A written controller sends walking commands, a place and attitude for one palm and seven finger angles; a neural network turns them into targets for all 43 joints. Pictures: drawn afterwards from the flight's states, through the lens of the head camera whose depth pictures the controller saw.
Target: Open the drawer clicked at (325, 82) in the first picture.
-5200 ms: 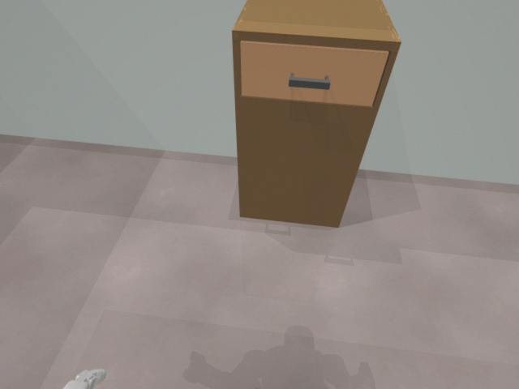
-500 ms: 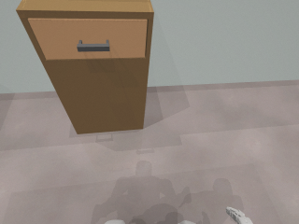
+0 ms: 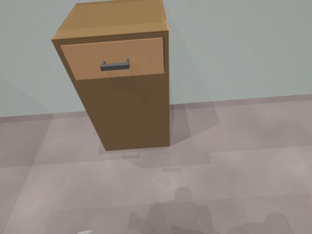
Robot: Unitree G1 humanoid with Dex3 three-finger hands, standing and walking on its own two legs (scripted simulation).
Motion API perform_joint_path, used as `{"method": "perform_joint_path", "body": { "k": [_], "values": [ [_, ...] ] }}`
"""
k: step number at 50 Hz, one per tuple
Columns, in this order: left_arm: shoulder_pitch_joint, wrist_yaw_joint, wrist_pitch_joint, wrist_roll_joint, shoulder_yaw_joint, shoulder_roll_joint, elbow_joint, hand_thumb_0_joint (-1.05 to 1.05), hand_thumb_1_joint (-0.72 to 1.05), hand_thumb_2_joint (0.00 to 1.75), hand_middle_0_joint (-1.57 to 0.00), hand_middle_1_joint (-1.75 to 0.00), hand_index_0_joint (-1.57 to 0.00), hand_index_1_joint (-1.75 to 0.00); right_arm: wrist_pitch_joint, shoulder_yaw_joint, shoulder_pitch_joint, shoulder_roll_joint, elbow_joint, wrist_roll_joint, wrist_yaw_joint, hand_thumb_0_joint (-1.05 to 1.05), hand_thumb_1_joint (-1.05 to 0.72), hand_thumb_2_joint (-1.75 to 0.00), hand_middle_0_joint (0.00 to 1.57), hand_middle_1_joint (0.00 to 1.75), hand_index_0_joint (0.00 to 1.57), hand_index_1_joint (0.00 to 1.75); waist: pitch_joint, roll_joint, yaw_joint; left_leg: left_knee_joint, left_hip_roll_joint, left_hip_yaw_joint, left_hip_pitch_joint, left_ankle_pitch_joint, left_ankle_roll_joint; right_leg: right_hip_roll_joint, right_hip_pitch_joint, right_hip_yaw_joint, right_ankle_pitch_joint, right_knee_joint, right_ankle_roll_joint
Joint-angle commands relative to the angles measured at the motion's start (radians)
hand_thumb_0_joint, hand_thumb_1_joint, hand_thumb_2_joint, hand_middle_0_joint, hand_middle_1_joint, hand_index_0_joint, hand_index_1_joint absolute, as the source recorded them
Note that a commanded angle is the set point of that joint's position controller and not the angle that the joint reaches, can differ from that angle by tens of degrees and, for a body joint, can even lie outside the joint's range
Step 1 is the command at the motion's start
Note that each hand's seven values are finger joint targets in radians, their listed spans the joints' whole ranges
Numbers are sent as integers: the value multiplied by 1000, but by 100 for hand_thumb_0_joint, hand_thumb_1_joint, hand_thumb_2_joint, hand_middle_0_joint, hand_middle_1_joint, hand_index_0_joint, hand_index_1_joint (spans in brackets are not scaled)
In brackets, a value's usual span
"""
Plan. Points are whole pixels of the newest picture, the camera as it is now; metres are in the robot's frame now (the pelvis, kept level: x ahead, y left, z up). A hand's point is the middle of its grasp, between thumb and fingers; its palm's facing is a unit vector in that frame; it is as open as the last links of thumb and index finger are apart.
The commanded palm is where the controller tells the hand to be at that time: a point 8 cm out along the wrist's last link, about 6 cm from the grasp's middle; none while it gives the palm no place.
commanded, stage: take the last steps up to it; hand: left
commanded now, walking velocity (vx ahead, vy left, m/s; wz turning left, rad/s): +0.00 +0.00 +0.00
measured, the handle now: (115, 64) +0.81 +0.21 +0.00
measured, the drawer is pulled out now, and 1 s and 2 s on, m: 0.00 0.00 0.00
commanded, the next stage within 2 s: come to a stop and stand still in 1.14 s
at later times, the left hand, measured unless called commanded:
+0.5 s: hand out of the picture -0.10 +0.19 -0.18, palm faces +0.18 -0.98 -0.12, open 7.4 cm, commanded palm none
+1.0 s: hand (109, 189) +0.30 +0.19 -0.18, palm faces -0.05 -0.98 -0.19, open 7.4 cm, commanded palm none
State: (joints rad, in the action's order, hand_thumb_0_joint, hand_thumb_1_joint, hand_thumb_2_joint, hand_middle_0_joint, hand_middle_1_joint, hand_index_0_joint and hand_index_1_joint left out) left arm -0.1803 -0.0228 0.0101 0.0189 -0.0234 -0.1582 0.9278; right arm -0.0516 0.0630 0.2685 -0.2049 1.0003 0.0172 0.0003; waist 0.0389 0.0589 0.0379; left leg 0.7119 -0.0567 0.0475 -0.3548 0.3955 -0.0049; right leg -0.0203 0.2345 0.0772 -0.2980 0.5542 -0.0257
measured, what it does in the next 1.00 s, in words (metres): walks ahead: left foot, then right foot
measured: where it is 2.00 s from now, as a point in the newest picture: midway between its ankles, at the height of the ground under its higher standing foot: outside the picture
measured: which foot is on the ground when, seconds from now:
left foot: up 0.00-0.44, down 0.46-0.98, up 1.00-1.00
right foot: down 0.00-0.46, up 0.48-0.96, down 0.98-1.00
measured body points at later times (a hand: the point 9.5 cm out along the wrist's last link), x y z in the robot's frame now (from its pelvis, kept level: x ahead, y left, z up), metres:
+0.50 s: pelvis +0.02 +0.05 +0.00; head +0.00 +0.07 +0.45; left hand -0.11 +0.24 -0.16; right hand +0.10 -0.18 -0.13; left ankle +0.00 +0.15 -0.74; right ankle +0.00 -0.09 -0.72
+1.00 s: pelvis +0.18 +0.01 -0.02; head +0.22 +0.00 +0.43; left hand +0.30 +0.24 -0.16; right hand +0.02 -0.17 -0.16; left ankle +0.01 +0.15 -0.72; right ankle +0.28 -0.09 -0.74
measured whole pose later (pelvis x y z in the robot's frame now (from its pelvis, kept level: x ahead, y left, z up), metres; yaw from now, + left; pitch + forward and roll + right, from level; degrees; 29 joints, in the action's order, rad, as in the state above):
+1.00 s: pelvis +0.18 +0.01 -0.02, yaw +1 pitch +0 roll +0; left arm -0.09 0.03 -0.05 0.03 -0.06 -0.18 1.02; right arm 0.04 0.03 0.53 -0.08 1.20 0.03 -0.02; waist 0.08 0.01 0.07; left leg 0.58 0.12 -0.18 0.02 0.50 -0.05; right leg -0.05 0.43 0.14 -0.13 0.60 -0.05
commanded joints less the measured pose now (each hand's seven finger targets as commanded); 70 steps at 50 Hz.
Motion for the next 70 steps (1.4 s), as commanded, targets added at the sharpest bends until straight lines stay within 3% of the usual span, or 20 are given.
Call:
{"method": "perform_joint_path", "body": {
  "k": [1, 5, 15, 19, 21, 23, 24, 31, 43, 45, 47, 48, 49, 50, 51, 54, 57, 65, 67, 70],
  "values": [
    [-10, -21, -17, -4, -56, -180, -59, 0, 90, 90, -20, -30, -20, -30, -2, 34, -3, -95, -56, 6, -2, 0, -90, -90, 20, 30, 20, 30, 3, -214, -24, 416, 59, 24, -152, 43, -28, -310, -21, -238, 217, -297, -107],
    [-89, -8, -40, -5, -43, -137, -13, 0, 90, 90, -20, -30, -20, -30, 1, 32, 36, -67, -18, 17, 13, 0, -90, -90, 20, 30, 20, 30, 39, -201, -35, 444, 96, -19, -201, -108, -43, -249, -50, -164, -87, -384, -49],
    [-266, 5, -58, 17, -46, -150, 115, 0, 90, 90, -20, -30, -20, -30, 41, 11, -86, -20, -28, 13, 22, 0, -90, -90, 20, 30, 20, 30, 76, -229, -99, 59, 147, -131, -124, 9, -30, -285, -84, -219, -250, -444, -117],
    [-251, 9, -52, 10, -50, -155, 152, 0, 90, 90, -20, -30, -20, -30, 65, -2, -13, 0, -3, 7, 13, 0, -90, -90, 20, 30, 20, 30, 32, -206, -59, -145, 116, -178, 87, -31, -10, -242, -7, -167, -215, -374, -107],
    [-229, 16, -46, -2, -44, -123, 160, 0, 90, 90, -20, -30, -20, -30, 83, -1, 108, -22, 49, 3, -2, 0, -90, -90, 20, 30, 20, 30, -5, -86, 0, -318, 118, -188, 358, -102, -11, -167, 151, -86, -237, -233, -53],
    [-193, 27, -41, -3, -23, -30, 118, 0, 90, 90, -20, -30, -20, -30, 90, 34, 261, -179, 82, 12, -21, 0, -90, -90, 20, 30, 20, 30, 14, 291, 65, -575, 480, 304, 454, 275, 106, -19, 432, 77, -244, 226, 27],
    [-120, 28, -34, 10, -31, -56, 88, 0, 90, 90, -20, -30, -20, -30, 84, 36, 262, -197, 78, 14, -28, 0, -90, -90, 20, 30, 20, 30, 97, 175, 70, -627, 539, 356, 356, 328, 148, -52, 475, -3, -218, 366, 14],
    [-209, 48, -15, 13, -43, -28, 165, 0, 90, 90, -20, -30, -20, -30, 123, -12, 139, -46, 58, -1, -41, 0, -90, -90, 20, 30, 20, 30, 131, 51, -41, -589, 340, -32, 237, -190, 89, -91, 420, -48, 119, 564, 48],
    [115, 56, -23, -2, -36, -26, 36, 0, 90, 90, -20, -30, -20, -30, 122, 0, 280, -53, 133, 19, -43, 0, -90, -90, 20, 30, 20, 30, 157, 85, 22, -486, 375, -109, 357, -559, 138, -84, 392, 32, 103, 168, 18],
    [91, 52, -33, -2, -39, -42, 42, 0, 90, 90, -20, -30, -20, -30, 118, 4, 276, -64, 140, 20, -41, 0, -90, -90, 20, 30, 20, 30, 120, 80, 2, -414, 376, -112, 335, -699, 130, -41, 256, 64, 63, 98, -4],
    [-93, 47, -51, 3, -50, -70, 102, 0, 90, 90, -20, -30, -20, -30, 115, 7, 254, -77, 140, 10, -39, 0, -90, -90, 20, 30, 20, 30, 2, 41, -81, -196, 332, -165, 314, -839, 91, 15, -11, 103, 133, -13, -24],
    [-232, 41, -65, 8, -65, -121, 149, 0, 90, 90, -20, -30, -20, -30, 116, 7, 245, -69, 135, 0, -31, 0, -90, -90, 20, 30, 20, 30, -88, -10, -144, -8, 289, -189, 183, -731, 58, -23, -250, 53, 195, -38, -45],
    [-351, 25, -77, 13, -95, -225, 176, 0, 90, 90, -20, -30, -20, -30, 118, -2, 292, -7, 117, -13, -21, 0, -90, -90, 20, 30, 20, 30, -245, -244, -175, 313, 175, -240, -57, -254, 15, -290, -511, -262, 285, -81, -133],
    [-384, 17, -73, -9, -99, -279, 183, 0, 90, 90, -20, -30, -20, -30, 108, -9, 269, 11, 81, -20, -25, 0, -90, -90, 20, 30, 20, 30, -294, -284, -156, 580, 88, -142, -157, 210, 11, -441, -508, -511, 404, -189, -212],
    [-311, 10, -63, -13, -92, -259, 167, 0, 90, 90, -20, -30, -20, -30, 103, -6, 206, 11, 70, -20, -28, 0, -90, -90, 20, 30, 20, 30, -193, -167, -149, 662, 130, -64, -212, 174, 30, -431, -408, -445, 331, -231, -232],
    [-81, 6, -67, -9, -52, -131, 112, 0, 90, 90, -20, -30, -20, -30, 80, 1, 142, 32, 69, 3, -16, 0, -90, -90, 20, 30, 20, 30, 9, -119, -51, 612, 216, -46, -168, -27, 23, -327, 7, -259, 69, -332, -147],
    [-38, 2, -79, 1, -31, -77, 108, 0, 90, 90, -20, -30, -20, -30, 57, -6, 208, 63, 86, 12, -11, 0, -90, -90, 20, 30, 20, 30, 5, -140, 17, 452, 201, -78, -89, -87, 4, -247, 96, -82, 194, -358, -118],
    [-92, -2, -68, 4, -21, -80, 127, 0, 90, 90, -20, -30, -20, -30, 67, -32, 38, 58, 35, 0, -13, 0, -90, -90, 20, 30, 20, 30, -13, -132, -22, -36, 157, -111, 22, -130, -26, -224, -21, -63, 510, -260, -147],
    [-88, -10, -56, -7, -16, -86, 133, 0, 90, 90, -20, -30, -20, -30, 72, -39, 55, 38, 54, -3, -20, 0, -90, -90, 20, 30, 20, 30, -55, -106, -12, -237, 140, -106, 155, -347, -31, -174, -46, -22, 550, -159, -91],
    [-176, -24, -27, -14, -7, -57, 132, 0, 90, 90, -20, -30, -20, -30, 80, -18, 42, -86, 39, -9, -37, 0, -90, -90, 20, 30, 20, 30, -96, 80, -42, -251, 333, 19, 307, -1010, 66, -79, 19, -11, 182, -75, 18]
  ]
}}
